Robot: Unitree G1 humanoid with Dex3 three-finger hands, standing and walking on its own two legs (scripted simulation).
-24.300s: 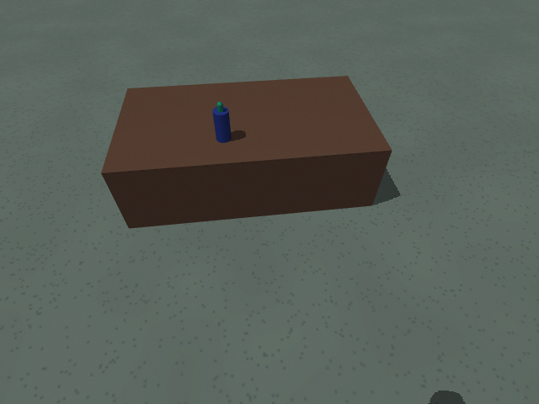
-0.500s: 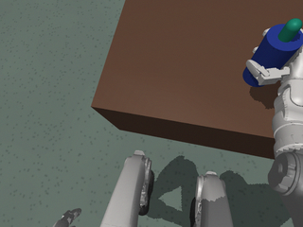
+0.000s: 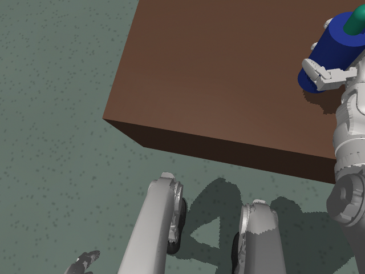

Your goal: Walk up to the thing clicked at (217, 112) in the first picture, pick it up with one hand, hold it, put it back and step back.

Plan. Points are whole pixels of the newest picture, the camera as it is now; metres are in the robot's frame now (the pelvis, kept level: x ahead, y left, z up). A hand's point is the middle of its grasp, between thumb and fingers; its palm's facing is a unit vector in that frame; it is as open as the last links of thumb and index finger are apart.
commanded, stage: lower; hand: right
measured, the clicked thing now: (335, 51) +0.56 -0.16 +0.02
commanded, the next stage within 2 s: loosen in 0.84 s
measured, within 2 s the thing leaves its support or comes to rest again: rests again in 0.66 s
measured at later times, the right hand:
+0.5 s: hand (314, 69) +0.57 -0.15 -0.05, palm faces +0.06 +1.00 -0.02, open 9.4 cm
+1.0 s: hand (312, 71) +0.58 -0.15 -0.07, palm faces +0.08 +1.00 -0.02, open 9.4 cm
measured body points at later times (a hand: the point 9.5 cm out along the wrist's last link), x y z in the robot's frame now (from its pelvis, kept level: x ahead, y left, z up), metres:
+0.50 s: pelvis -0.02 +0.00 -0.05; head +0.23 -0.02 +0.32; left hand +0.00 +0.29 -0.16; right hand +0.56 -0.20 -0.05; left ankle +0.11 +0.14 -0.47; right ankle +0.04 -0.11 -0.47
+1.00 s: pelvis -0.02 +0.00 -0.07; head +0.23 -0.03 +0.30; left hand -0.01 +0.29 -0.17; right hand +0.57 -0.20 -0.06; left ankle +0.11 +0.14 -0.47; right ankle +0.04 -0.11 -0.47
